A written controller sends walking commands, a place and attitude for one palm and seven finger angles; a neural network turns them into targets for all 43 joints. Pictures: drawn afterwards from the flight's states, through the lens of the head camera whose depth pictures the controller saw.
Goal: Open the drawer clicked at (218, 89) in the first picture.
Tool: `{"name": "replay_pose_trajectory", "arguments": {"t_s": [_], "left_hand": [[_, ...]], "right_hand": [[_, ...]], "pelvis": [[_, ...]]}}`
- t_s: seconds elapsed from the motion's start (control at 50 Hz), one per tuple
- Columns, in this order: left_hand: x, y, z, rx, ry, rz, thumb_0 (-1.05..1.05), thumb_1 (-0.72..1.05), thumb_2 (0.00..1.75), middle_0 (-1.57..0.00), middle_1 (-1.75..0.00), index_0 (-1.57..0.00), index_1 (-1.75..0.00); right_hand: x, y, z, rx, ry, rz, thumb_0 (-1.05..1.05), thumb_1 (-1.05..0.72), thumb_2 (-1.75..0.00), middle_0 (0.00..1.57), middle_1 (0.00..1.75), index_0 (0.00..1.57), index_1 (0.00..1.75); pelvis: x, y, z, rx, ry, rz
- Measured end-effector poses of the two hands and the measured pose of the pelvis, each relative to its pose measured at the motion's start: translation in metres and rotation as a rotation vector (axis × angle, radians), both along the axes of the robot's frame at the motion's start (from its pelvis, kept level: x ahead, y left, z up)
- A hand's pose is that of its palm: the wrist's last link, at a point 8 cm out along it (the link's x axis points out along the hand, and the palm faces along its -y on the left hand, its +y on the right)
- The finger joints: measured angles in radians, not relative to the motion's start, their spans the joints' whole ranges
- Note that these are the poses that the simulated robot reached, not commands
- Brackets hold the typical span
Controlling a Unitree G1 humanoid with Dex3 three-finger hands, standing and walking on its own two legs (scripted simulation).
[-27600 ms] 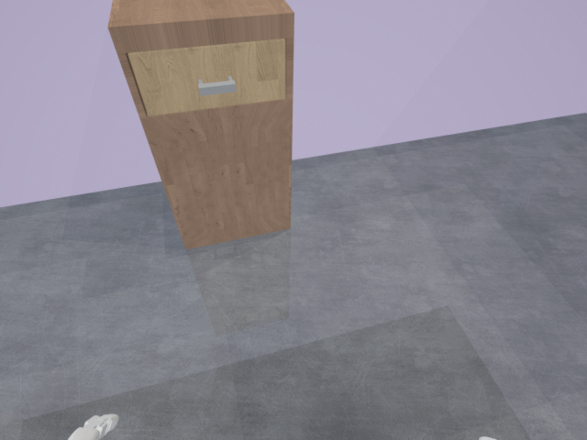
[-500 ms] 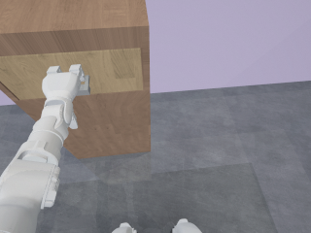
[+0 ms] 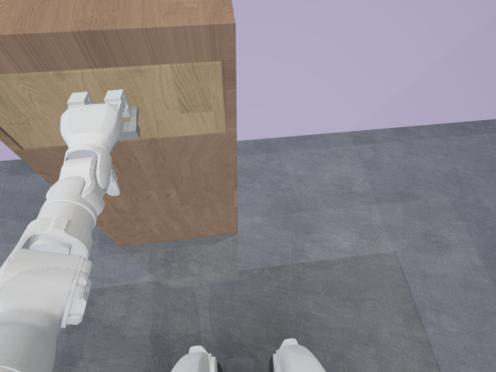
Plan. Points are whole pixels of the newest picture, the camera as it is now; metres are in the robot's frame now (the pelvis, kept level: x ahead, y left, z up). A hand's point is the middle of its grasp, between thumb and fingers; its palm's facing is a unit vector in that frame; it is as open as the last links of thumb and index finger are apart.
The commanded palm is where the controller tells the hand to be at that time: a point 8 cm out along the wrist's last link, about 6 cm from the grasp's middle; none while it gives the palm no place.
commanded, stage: lower the fingers behind the handle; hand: left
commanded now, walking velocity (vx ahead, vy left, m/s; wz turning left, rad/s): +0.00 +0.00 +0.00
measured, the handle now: (110, 123) +0.55 +0.22 +0.02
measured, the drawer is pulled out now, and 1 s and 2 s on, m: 0.00 0.00 0.00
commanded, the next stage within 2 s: lift the fingers back up to retry in 0.02 s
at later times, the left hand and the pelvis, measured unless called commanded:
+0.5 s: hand (94, 135) +0.50 +0.23 +0.05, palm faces -0.04 -0.01 -1.00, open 13.8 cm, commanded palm +0.48 +0.23 +0.11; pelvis +0.01 +0.01 +0.01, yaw +0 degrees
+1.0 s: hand (88, 127) +0.49 +0.23 +0.08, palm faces -0.07 -0.02 -1.00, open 13.8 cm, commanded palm +0.48 +0.22 +0.14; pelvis +0.03 +0.00 +0.03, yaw +1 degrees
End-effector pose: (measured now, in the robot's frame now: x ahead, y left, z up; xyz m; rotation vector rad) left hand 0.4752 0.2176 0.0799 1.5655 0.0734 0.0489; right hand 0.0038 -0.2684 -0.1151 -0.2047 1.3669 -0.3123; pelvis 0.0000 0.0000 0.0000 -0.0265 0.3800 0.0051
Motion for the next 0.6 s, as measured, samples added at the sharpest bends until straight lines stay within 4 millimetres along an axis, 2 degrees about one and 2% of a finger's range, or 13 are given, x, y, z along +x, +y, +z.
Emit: {"name": "replay_pose_trajectory", "arguments": {"t_s": [0.2, 0.36, 0.6], "left_hand": [[0.0, 0.0, 0.001, 0.0, 0.01, -0.004, 0.0, -0.49, 0.3, -0.26, -1.24, -0.28, -1.2], [0.002, 0.002, 0.006, -0.017, 0.029, 0.0, 0.0, -0.49, 0.3, -0.28, -1.21, -0.3, -1.19], [0.009, 0.018, 0.03, -0.018, 0.038, 0.021, 0.0, -0.49, 0.3, -0.31, -1.21, -0.35, -1.21]], "right_hand": [[-0.006, 0.003, 0.0, -0.007, -0.005, -0.005, 0.0, -0.9, -0.9, 0.2, 0.3, 0.2, 0.29], [-0.007, 0.006, 0.005, -0.008, -0.002, -0.017, 0.0, -0.9, -0.9, 0.2, 0.3, 0.2, 0.29], [0.01, 0.006, 0.017, -0.005, 0.001, -0.014, 0.0, -0.9, -0.9, 0.2, 0.3, 0.2, 0.29]], "pelvis": [[-0.005, 0.003, -0.001, -0.002, 0.001, -0.001], [-0.001, 0.005, 0.005, -0.005, -0.015, -0.001], [0.017, 0.006, 0.018, -0.007, -0.045, 0.008]]}}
